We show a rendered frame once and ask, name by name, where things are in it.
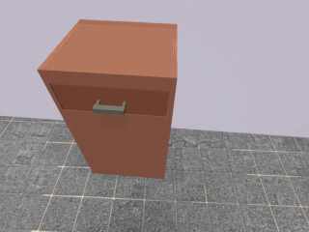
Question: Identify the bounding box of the handle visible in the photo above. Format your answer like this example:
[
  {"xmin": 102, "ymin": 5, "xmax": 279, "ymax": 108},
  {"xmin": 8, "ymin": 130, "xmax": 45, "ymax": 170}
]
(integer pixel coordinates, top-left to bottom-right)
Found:
[{"xmin": 92, "ymin": 100, "xmax": 126, "ymax": 115}]

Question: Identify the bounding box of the cabinet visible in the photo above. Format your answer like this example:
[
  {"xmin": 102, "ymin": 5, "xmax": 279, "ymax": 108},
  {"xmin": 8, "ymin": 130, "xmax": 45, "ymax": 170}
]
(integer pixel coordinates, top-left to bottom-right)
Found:
[{"xmin": 37, "ymin": 19, "xmax": 178, "ymax": 179}]

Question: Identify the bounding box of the drawer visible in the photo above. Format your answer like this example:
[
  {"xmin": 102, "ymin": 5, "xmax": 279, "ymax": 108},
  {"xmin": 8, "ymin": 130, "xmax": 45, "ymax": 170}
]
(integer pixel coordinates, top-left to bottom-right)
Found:
[{"xmin": 51, "ymin": 83, "xmax": 169, "ymax": 117}]

